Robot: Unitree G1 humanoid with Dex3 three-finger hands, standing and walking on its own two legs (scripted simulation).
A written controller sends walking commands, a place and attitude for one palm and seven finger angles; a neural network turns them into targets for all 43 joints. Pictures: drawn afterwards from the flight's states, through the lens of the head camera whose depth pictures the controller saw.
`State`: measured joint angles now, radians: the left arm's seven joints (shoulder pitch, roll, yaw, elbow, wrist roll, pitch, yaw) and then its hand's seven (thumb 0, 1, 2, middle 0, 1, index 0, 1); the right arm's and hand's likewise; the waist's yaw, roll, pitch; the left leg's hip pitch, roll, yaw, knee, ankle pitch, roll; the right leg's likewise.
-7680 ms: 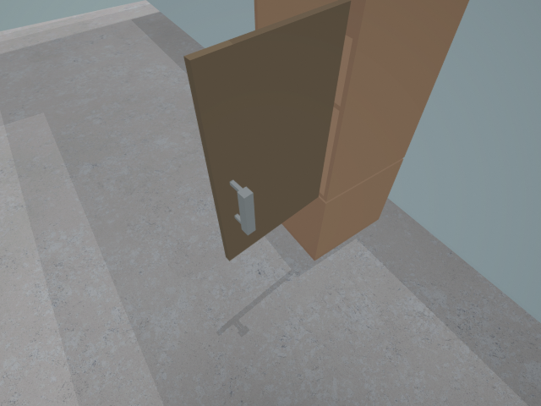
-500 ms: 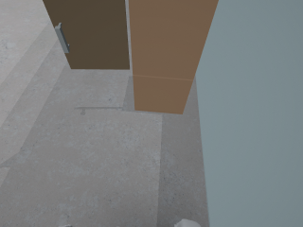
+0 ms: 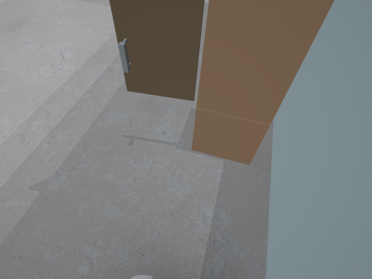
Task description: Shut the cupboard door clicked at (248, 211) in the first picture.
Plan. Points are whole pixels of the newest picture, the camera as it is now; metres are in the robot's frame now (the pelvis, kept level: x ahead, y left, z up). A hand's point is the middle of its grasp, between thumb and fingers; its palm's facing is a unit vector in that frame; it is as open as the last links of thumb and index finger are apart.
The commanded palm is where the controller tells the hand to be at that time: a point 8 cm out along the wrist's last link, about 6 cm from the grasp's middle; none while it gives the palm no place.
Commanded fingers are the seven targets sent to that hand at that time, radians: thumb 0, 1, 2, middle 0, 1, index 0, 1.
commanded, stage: take the last steps up to it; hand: left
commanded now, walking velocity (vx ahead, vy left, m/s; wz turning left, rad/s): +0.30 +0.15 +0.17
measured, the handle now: (126, 55) +0.99 +0.38 -0.11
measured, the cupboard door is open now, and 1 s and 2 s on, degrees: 96 96 96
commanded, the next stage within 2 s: come to a stop and stand still in 1.30 s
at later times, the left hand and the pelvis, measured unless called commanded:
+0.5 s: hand (119, 219) +0.27 +0.21 -0.16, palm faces +0.02 -0.97 -0.23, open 7.4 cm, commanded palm none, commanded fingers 0.00 0.90 0.90 -0.20 -0.30 -0.20 -0.30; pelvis +0.15 +0.02 -0.02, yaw +1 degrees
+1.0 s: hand (101, 232) +0.24 +0.25 -0.18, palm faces +0.21 -0.96 -0.17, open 7.3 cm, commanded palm none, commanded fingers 0.00 0.90 0.90 -0.20 -0.30 -0.20 -0.30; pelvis +0.35 +0.10 -0.01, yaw +4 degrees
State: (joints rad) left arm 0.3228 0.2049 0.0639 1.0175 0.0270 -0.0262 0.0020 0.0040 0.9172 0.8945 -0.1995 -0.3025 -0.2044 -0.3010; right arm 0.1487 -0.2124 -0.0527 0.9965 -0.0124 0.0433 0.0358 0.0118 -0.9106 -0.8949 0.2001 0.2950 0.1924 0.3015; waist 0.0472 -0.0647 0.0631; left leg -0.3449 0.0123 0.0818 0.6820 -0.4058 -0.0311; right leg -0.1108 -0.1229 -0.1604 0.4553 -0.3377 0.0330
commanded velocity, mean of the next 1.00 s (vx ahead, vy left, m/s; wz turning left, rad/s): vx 0.30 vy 0.13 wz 0.03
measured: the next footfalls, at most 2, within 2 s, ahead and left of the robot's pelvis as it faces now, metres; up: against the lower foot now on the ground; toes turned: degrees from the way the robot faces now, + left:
left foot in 0.04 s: +0.07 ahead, +0.13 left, +0.00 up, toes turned +6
right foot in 0.48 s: +0.27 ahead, -0.06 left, +0.00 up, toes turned -6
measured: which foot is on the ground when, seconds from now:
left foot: up 0.00-0.02, down 0.04-0.48, up 0.50-0.98, down 1.00-1.00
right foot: down 0.00-0.04, up 0.06-0.46, down 0.48-1.00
